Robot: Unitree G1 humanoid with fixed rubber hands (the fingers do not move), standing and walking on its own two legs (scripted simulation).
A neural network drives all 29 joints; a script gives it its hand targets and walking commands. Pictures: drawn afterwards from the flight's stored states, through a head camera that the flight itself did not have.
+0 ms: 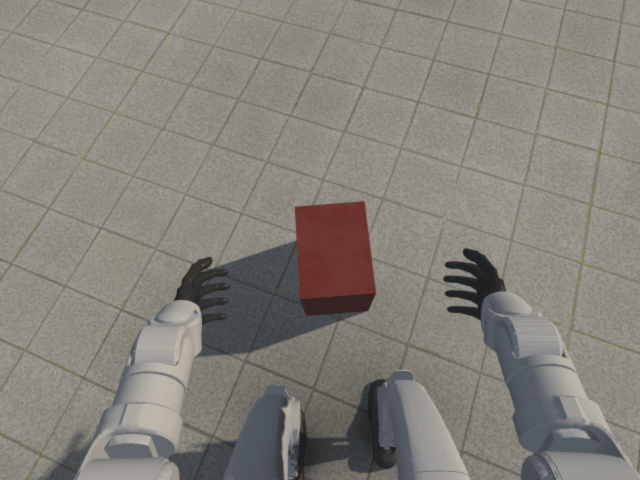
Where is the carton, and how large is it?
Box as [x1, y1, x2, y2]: [295, 201, 375, 315]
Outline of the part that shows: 364,201 295,207 299,294 306,315 360,311 368,309 375,294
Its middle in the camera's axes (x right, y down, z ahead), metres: +0.04 +0.05 +1.03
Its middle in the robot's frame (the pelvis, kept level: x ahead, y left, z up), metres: +0.55 -0.01 -0.57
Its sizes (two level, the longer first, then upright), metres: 0.236 0.176 0.223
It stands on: the floor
